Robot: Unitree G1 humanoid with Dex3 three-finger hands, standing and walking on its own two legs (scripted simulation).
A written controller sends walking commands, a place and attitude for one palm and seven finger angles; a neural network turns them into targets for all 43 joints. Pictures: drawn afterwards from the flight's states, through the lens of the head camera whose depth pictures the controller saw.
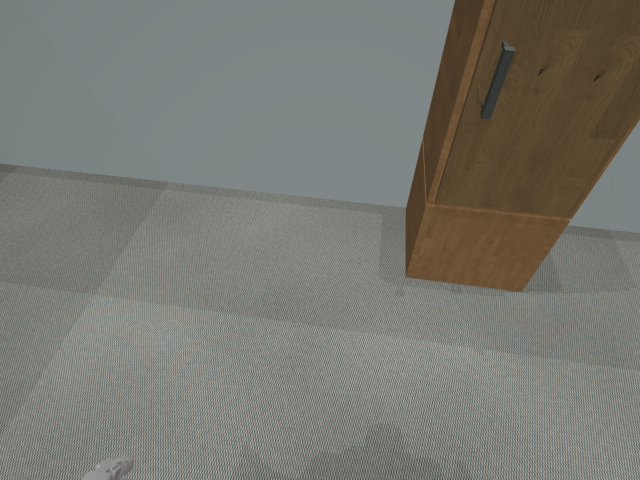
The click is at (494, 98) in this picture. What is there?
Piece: cupboard door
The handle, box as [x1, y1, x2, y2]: [480, 41, 514, 118]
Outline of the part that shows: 504,41 501,45 503,49 485,101 481,104 481,118 490,117 514,52 513,47 510,47 507,42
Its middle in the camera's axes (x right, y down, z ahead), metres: +0.40 -0.37 +0.90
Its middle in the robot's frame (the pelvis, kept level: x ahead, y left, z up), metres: +0.94 -0.36 +0.07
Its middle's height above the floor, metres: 0.84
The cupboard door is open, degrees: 0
